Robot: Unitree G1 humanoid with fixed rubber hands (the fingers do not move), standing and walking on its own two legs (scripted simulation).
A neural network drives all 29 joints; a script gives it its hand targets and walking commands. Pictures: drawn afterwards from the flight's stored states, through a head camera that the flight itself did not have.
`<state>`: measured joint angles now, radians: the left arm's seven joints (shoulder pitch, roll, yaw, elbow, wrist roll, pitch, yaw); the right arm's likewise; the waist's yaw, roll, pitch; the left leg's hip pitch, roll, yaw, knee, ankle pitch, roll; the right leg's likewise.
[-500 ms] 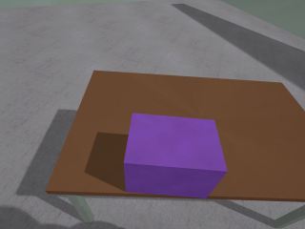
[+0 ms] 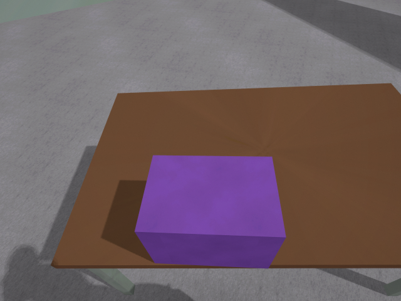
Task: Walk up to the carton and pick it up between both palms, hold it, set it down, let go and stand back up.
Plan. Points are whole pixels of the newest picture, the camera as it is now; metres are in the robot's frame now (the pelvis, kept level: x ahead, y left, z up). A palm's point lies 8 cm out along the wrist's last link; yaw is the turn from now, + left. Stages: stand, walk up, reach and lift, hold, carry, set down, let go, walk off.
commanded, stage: walk up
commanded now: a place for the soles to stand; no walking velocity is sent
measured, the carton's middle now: (210, 212) +0.36 +0.00 -0.09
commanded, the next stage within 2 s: none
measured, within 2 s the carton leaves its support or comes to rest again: neither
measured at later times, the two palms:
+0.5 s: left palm out of the picture +0.09 +0.34 -0.10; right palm out of the picture +0.09 -0.28 -0.10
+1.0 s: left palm out of the picture +0.10 +0.33 -0.09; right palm out of the picture +0.08 -0.29 -0.11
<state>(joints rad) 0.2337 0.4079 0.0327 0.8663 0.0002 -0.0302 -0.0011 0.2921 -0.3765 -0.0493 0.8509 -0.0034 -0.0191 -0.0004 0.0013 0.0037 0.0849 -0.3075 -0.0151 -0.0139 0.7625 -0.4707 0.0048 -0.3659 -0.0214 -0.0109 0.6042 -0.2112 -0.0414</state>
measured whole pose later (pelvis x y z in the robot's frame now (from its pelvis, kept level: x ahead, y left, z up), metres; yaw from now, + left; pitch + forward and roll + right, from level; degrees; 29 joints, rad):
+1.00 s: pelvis -0.01 +0.01 +0.00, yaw +1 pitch -2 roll +1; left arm 0.06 0.41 0.03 1.00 0.00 0.02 -0.02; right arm 0.18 -0.38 -0.02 0.90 -0.01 0.00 0.00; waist 0.00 0.00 0.09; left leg -0.25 -0.02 -0.02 0.63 -0.38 0.00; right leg -0.34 -0.02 -0.03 0.54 -0.17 -0.03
